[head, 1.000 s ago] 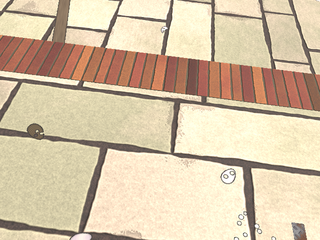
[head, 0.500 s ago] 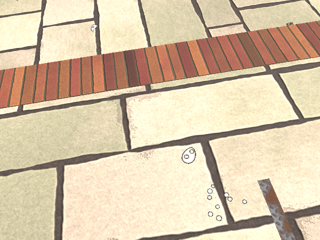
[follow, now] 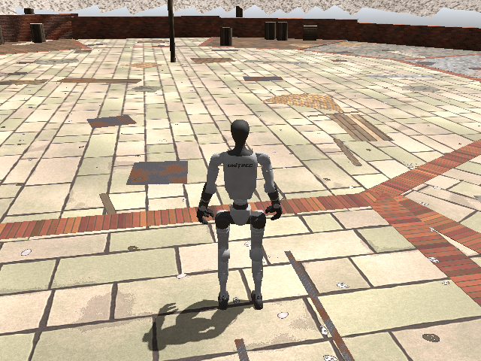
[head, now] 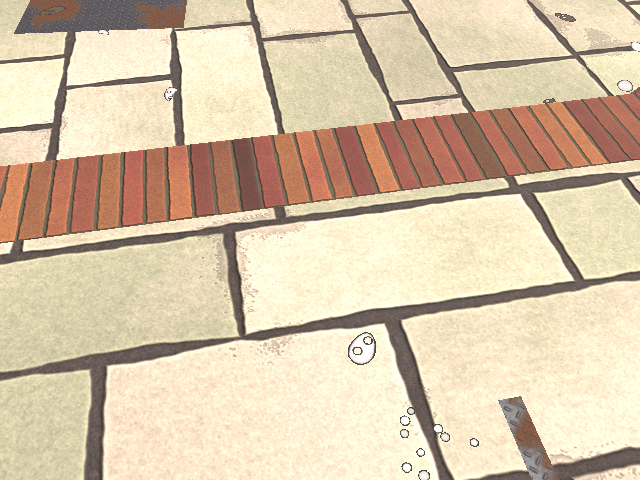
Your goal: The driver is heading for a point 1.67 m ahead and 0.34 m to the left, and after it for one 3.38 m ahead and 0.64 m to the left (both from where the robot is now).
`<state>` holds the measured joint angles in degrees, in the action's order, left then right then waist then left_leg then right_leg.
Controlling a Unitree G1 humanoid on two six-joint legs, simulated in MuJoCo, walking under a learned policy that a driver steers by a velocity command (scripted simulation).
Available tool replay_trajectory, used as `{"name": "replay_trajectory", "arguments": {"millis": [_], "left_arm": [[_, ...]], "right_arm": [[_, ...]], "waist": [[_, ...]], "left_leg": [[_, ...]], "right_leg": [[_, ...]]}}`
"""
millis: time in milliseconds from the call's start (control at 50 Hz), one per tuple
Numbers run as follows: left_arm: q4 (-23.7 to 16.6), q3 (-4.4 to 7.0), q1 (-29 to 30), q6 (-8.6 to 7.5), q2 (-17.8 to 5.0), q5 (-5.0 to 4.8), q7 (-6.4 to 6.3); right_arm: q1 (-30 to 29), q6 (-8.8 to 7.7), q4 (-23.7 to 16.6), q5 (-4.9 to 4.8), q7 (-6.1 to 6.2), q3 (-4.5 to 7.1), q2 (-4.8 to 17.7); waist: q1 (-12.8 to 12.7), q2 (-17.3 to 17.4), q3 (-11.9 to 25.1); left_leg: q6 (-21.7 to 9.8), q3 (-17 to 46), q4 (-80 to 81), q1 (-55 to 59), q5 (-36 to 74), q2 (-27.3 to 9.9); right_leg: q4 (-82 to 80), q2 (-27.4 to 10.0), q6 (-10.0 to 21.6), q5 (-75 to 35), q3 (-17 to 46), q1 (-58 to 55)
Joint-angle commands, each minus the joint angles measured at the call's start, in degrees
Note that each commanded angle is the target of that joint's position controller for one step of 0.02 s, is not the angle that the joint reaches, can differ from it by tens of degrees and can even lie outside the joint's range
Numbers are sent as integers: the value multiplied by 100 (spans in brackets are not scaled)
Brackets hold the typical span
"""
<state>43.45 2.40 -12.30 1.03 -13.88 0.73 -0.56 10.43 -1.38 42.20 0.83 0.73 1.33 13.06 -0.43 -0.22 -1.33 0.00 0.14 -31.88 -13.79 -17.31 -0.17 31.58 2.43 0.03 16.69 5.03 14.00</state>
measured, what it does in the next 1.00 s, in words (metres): walks ahead: right foot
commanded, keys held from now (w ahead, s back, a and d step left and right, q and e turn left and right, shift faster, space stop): no key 0.46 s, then w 0.54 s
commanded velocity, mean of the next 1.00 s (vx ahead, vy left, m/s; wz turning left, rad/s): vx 0.16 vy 0.00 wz -0.01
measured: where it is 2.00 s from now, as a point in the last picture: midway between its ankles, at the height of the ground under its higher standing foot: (337, 386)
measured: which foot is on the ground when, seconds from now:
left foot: down 0.00-0.76, up 0.78-1.00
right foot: down 0.00-0.52, up 0.54-0.74, down 0.76-1.00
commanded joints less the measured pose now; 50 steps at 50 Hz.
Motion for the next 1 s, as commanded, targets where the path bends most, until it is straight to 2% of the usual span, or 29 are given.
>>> {"name": "replay_trajectory", "arguments": {"millis": [20,220,460,480,500,520,540,560,580,600,620,660,700,720,740,760,780,800,820,840,860,880,900,920,960,1000], "left_arm": [[-319,138,133,-90,-523,-8,-38],[-37,161,8,-61,-530,-23,-139],[488,177,-43,-39,-477,-40,-207],[589,167,-143,-33,-422,-44,-210],[657,181,-183,-30,-430,-79,-216],[660,193,-155,-57,-440,-112,-214],[577,187,4,-129,-414,-135,-200],[469,172,190,-238,-360,-180,-167],[383,173,419,-343,-389,-219,-128],[352,197,515,-420,-445,-245,-87],[361,204,499,-478,-466,-253,-46],[448,192,393,-571,-434,-258,35],[722,198,-44,-625,-335,-214,89],[941,232,-449,-620,-336,-197,102],[1130,279,-880,-589,-388,-202,91],[1233,331,-1358,-580,-530,-224,57],[1255,393,-1940,-575,-1000,-200,-2],[1248,426,-1982,-654,-1356,-99,101],[1087,323,-1426,-739,-1055,-119,137],[987,233,-1070,-786,-789,-118,153],[902,179,-828,-791,-730,-96,176],[884,148,-749,-768,-667,-100,180],[920,100,-841,-735,-547,-78,167],[982,84,-1014,-715,-519,-72,145],[1068,85,-1251,-676,-602,-78,81],[1080,81,-1287,-636,-687,-71,16]], "right_arm": [[-75,-69,-364,-11,17,165,678],[-7,-87,-149,-24,-13,128,584],[142,-102,315,-42,14,116,581],[243,-91,408,-41,20,114,568],[292,-65,460,-78,38,155,684],[375,-40,494,-123,61,213,858],[569,-40,542,-158,86,246,978],[711,-64,588,-182,103,290,1134],[775,-110,615,-176,124,327,1225],[790,-169,622,-138,130,339,1237],[737,-210,603,-137,117,341,1208],[478,-219,536,-235,84,346,1181],[238,-164,533,-319,55,364,1230],[275,-129,569,-317,46,356,1178],[331,-121,591,-283,33,308,1017],[218,-153,547,-231,4,209,712],[113,-212,368,-61,-42,64,233],[167,-323,174,-296,-22,144,434],[17,-400,168,-422,-17,225,831],[-21,-448,203,-415,-51,250,919],[45,-466,304,-322,-61,255,857],[1,-475,303,-229,-80,282,883],[-24,-463,319,-200,-127,281,814],[-47,-440,334,-187,-161,265,718],[-314,-388,244,-161,-179,233,593],[-811,-378,50,-162,-184,168,451]], "waist": [[60,-20,259],[25,14,189],[24,44,73],[23,91,188],[51,211,84],[110,446,-107],[204,733,-330],[248,1013,-556],[324,1029,-816],[341,951,-859],[315,866,-756],[190,715,-498],[-93,667,-209],[-246,606,-73],[-403,494,49],[-622,108,124],[-717,-1371,434],[-594,-1745,264],[-416,-840,-314],[-293,-609,-537],[-179,-454,-471],[-134,-424,-479],[-123,-499,-400],[-148,-537,-343],[-209,-434,-349],[-291,-353,-445]], "left_leg": [[-195,399,534,141,865,-369],[-192,341,611,56,882,-283],[-222,350,806,34,777,-256],[-247,335,890,82,185,-217],[-349,418,1002,50,-807,-206],[-553,760,1233,11,-1889,-381],[-856,1472,1667,75,-2788,-856],[-1214,2327,2142,142,-3326,-1492],[-1481,2908,2408,11,-3227,-1883],[-1574,3065,2477,164,-2823,-2031],[-1542,2955,2460,428,-2392,-2036],[-1251,2154,2374,503,-1489,-1667],[-1027,1224,2073,-90,-799,-1128],[-964,960,1766,-439,-768,-955],[-859,793,1380,-760,-815,-796],[-613,465,411,-1286,-609,-531],[-177,-172,-1847,-2040,-1069,-57],[-212,256,-2979,-3115,-1617,288],[-339,571,-3548,-3635,-1182,-191],[-444,575,-3573,-3763,-503,-394],[-453,497,-3435,-3577,-37,-548],[-410,448,-3144,-3450,317,-657],[-355,358,-2967,-3229,590,-712],[-277,227,-2834,-3160,802,-692],[-101,62,-2382,-3212,1103,-651],[14,-44,-1570,-3052,1473,-571]], "right_leg": [[-437,-329,117,-983,330,12],[-428,-362,64,-1165,333,-209],[-523,-348,-13,-1201,268,-350],[-514,-262,-6,-707,166,-391],[-337,-86,34,147,-31,-194],[-19,75,71,967,-248,218],[434,110,89,1245,-423,767],[939,17,110,1096,-599,1218],[1371,-245,165,1012,-420,1517],[1715,-426,218,1193,-281,1831],[1787,-564,271,1350,-228,2015],[1018,-606,337,1113,-386,1492],[-28,-278,257,-38,-835,29],[-321,-62,169,-557,-1039,-726],[-415,34,127,-542,-1055,-1322],[-741,-403,273,-171,-379,-1937],[-1475,-1760,730,305,1602,-2435],[-2269,-2545,1627,1746,3678,-2338],[-2367,-2522,1633,2350,3485,-2020],[-2366,-2247,1393,1963,2822,-1868],[-2380,-1970,1194,1222,2222,-1742],[-2411,-1777,1056,500,1725,-1664],[-2436,-1603,960,-120,1311,-1587],[-2443,-1490,960,-733,1000,-1593],[-2463,-1408,1030,-1603,599,-1571],[-2534,-1320,1024,-1921,294,-1346]]}}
